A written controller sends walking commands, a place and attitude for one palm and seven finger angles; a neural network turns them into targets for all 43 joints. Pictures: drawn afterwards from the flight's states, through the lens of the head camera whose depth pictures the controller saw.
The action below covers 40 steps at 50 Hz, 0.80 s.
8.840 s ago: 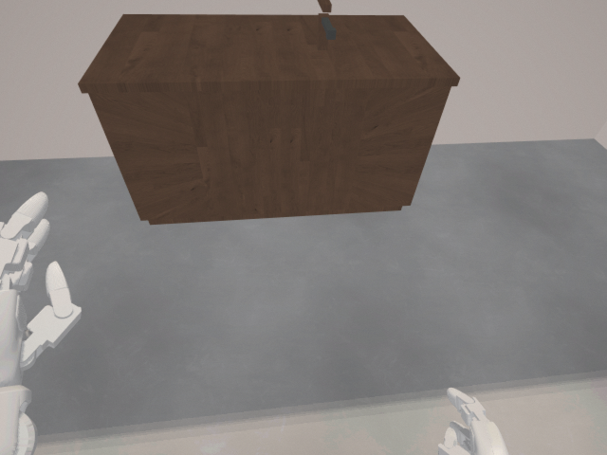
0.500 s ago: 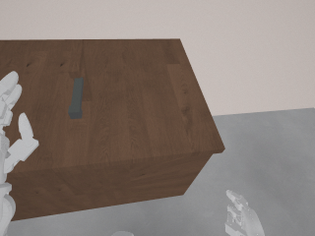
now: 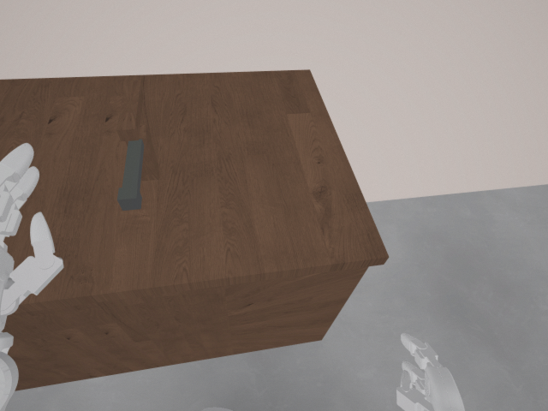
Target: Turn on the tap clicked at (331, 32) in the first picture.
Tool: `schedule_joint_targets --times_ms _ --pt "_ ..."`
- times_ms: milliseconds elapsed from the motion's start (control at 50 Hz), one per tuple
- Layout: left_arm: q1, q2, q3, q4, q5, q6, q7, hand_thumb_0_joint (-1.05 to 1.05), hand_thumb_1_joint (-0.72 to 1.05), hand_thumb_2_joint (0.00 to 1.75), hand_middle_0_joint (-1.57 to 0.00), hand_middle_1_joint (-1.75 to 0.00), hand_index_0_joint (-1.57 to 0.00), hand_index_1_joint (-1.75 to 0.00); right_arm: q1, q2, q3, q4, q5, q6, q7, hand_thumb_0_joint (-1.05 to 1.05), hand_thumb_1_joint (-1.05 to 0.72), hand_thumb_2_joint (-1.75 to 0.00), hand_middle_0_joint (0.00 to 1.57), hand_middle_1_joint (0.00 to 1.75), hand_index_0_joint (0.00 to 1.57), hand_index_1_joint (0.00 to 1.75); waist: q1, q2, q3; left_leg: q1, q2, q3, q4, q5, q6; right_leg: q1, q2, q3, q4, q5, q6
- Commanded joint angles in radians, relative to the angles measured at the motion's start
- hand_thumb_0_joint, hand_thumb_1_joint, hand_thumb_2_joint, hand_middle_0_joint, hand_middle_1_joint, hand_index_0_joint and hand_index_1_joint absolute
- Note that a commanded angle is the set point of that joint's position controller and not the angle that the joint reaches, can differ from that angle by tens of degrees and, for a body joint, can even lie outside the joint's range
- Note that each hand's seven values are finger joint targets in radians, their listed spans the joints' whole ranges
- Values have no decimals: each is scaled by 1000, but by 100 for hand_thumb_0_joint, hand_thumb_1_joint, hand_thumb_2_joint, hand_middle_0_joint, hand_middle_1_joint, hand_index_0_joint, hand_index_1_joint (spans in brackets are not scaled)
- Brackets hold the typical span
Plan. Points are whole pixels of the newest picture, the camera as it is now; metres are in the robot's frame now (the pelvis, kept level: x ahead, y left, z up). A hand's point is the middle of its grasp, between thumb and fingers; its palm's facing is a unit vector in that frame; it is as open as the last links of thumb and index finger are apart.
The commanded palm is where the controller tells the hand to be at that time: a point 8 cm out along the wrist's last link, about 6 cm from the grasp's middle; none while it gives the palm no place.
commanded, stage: look again from close up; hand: left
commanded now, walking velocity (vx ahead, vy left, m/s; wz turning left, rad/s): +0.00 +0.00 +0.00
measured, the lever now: (130, 198) +0.39 +0.27 +0.04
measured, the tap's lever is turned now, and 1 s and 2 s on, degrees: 0 0 0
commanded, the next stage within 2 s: shuffle to correct the standing spot in 0.06 s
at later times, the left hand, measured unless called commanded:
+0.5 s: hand (111, 236) +0.26 +0.21 +0.16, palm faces +0.31 -0.90 -0.32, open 7.4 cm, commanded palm +0.19 +0.25 +0.18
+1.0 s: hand (82, 211) +0.28 +0.24 +0.17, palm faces +0.34 -0.81 -0.48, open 7.4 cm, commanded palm +0.20 +0.25 +0.18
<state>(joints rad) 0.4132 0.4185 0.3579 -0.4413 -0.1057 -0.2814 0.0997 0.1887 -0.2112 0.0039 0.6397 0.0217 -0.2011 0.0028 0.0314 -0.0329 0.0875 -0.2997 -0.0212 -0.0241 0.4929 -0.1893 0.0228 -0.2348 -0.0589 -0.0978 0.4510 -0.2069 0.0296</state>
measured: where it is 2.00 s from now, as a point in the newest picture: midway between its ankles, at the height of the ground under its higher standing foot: outside the picture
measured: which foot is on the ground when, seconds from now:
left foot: down 0.00-1.00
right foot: down 0.00-1.00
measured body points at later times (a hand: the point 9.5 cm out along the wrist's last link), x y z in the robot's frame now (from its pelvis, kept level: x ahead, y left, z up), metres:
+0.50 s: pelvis +0.02 -0.02 +0.00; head +0.05 -0.01 +0.45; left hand +0.23 +0.26 +0.18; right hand +0.20 -0.24 -0.07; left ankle +0.05 +0.10 -0.74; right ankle +0.02 -0.14 -0.74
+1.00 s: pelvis +0.02 -0.02 +0.00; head +0.06 +0.00 +0.45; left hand +0.25 +0.29 +0.20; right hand +0.20 -0.25 -0.07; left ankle +0.05 +0.10 -0.74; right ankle +0.02 -0.14 -0.74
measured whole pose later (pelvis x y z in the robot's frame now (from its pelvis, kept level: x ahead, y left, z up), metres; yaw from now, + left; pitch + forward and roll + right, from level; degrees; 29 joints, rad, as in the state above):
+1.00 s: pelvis +0.02 -0.02 +0.00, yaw -4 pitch -1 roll -1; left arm 0.26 0.48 0.40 -0.38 -0.02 -0.16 0.05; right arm 0.17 -0.21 -0.02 0.60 0.02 -0.13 -0.04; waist 0.09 -0.01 0.10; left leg -0.23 0.04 0.03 0.47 -0.23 0.00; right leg -0.18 0.00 -0.05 0.39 -0.20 0.00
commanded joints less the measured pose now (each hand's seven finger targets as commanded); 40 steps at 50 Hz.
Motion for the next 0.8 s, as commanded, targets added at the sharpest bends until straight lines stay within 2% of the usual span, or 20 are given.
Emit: schedule_joint_targets --times_ms 0,40,60,140,160,220,240,260,340,360,440,460,520,540,560,640,660,740,760,780 --pt "-34 175 120 -231 -17 -69 12 0 90 90 -20 -30 -20 -30 -78 -139 -56 -164 9 -61 -8 0 -90 -90 20 30 20 30 4 105 -185 57 65 -108 -112 23 -21 63 -53 75 -70 46 -40" --pt "-2 200 148 -215 -17 -63 13 0 90 90 -20 -30 -20 -30 -89 -145 -60 -166 14 -61 -10 0 -90 -90 20 30 20 30 3 110 -192 77 65 -114 -113 41 -22 58 -51 77 -70 44 -39" --pt "4 165 119 -216 -19 -66 8 0 90 90 -20 -30 -20 -30 -77 -130 -56 -164 10 -56 -12 0 -90 -90 20 30 20 30 5 93 -195 73 70 -106 -118 37 -20 69 -50 66 -72 45 -36" --pt "5 189 144 -195 -25 -58 7 0 90 90 -20 -30 -20 -30 -96 -142 -62 -170 18 -58 -17 0 -90 -90 20 30 20 30 2 79 -175 92 66 -109 -118 48 -21 46 -53 76 -88 44 -36" --pt "-3 152 109 -191 -24 -60 1 0 90 90 -20 -30 -20 -30 -83 -130 -57 -167 11 -53 -18 0 -90 -90 20 30 20 30 2 70 -176 89 73 -98 -126 20 -22 49 -47 72 -92 29 -36" --pt "-51 160 110 -194 -23 -53 0 0 90 90 -20 -30 -20 -30 -86 -132 -62 -174 12 -53 -23 0 -90 -90 20 30 20 30 -2 58 -156 93 88 -95 -126 -71 -18 2 -35 99 -85 -19 -44" --pt "-61 182 131 -191 -22 -47 0 0 90 90 -20 -30 -20 -30 -98 -131 -60 -178 16 -53 -24 0 -90 -90 20 30 20 30 -2 80 -161 109 96 -100 -135 -94 -14 -16 -26 108 -74 -36 -46" --pt "-85 142 94 -200 -18 -45 -2 0 90 90 -20 -30 -20 -30 -91 -120 -57 -177 9 -47 -27 0 -90 -90 20 30 20 30 -5 86 -158 93 109 -101 -146 -144 -8 -17 -15 102 -58 -55 -47" --pt "-143 153 99 -212 -6 -19 3 0 90 90 -20 -30 -20 -30 -107 -118 -56 -196 15 -42 -28 0 -90 -90 20 30 20 30 -5 126 -157 98 136 -114 -154 -225 10 -50 5 131 -16 -66 -54" --pt "-148 123 72 -220 -1 -16 3 0 90 90 -20 -30 -20 -30 -105 -109 -52 -197 8 -36 -29 0 -90 -90 20 30 20 30 -5 142 -155 90 147 -106 -153 -241 17 -51 11 128 -9 -62 -56" --pt "-85 158 104 -248 3 9 8 0 90 90 -20 -30 -20 -30 -108 -121 -47 -198 6 -39 -21 0 -90 -90 20 30 20 30 2 114 -201 97 90 -33 -61 27 -8 53 -38 169 -71 152 -68" --pt "-64 125 82 -259 3 10 4 0 90 90 -20 -30 -20 -30 -106 -115 -43 -198 1 -34 -20 0 -90 -90 20 30 20 30 2 105 -213 106 87 -19 -44 86 -10 77 -45 166 -75 216 -69" --pt "2 149 121 -278 -2 19 4 0 90 90 -20 -30 -20 -30 -110 -118 -44 -207 4 -19 -24 0 -90 -90 20 30 20 30 -2 74 -235 129 88 -17 -29 199 -14 115 -52 152 -76 322 -64" --pt "34 184 161 -267 -4 29 8 0 90 90 -20 -30 -20 -30 -123 -123 -44 -210 7 -11 -27 0 -90 -90 20 30 20 30 -2 70 -246 140 89 -20 -35 234 -15 128 -51 140 -71 341 -61" --pt "51 147 136 -269 -7 28 3 0 90 90 -20 -30 -20 -30 -116 -117 -43 -209 5 0 -30 0 -90 -90 20 30 20 30 -5 62 -251 143 92 -12 -35 245 -12 137 -48 130 -75 349 -58" --pt "97 160 166 -230 -14 54 2 0 90 90 -20 -30 -20 -30 -133 -120 -48 -218 15 27 -44 0 -90 -90 20 30 20 30 -10 38 -236 170 95 -7 -55 274 -10 134 -48 117 -92 366 -47" --pt "80 126 130 -233 -14 52 -4 0 90 90 -20 -30 -20 -30 -119 -126 -46 -215 11 34 -45 0 -90 -90 20 30 20 30 -14 35 -226 169 99 -7 -63 265 -10 126 -43 110 -100 340 -44" --pt "62 144 129 -240 -7 65 -1 0 90 90 -20 -30 -20 -30 -132 -131 -47 -219 16 38 -56 0 -90 -90 20 30 20 30 -12 61 -209 194 99 -3 -86 225 -5 106 -42 115 -116 291 -39" --pt "52 111 96 -232 -3 62 -3 0 90 90 -20 -30 -20 -30 -117 -135 -45 -212 8 39 -56 0 -90 -90 20 30 20 30 -13 61 -205 188 101 -5 -92 208 -4 103 -38 109 -125 264 -38" --pt "49 120 99 -232 1 64 -1 0 90 90 -20 -30 -20 -30 -115 -136 -49 -215 10 37 -58 0 -90 -90 20 30 20 30 -12 62 -201 191 101 -4 -93 198 -2 103 -37 118 -127 265 -38"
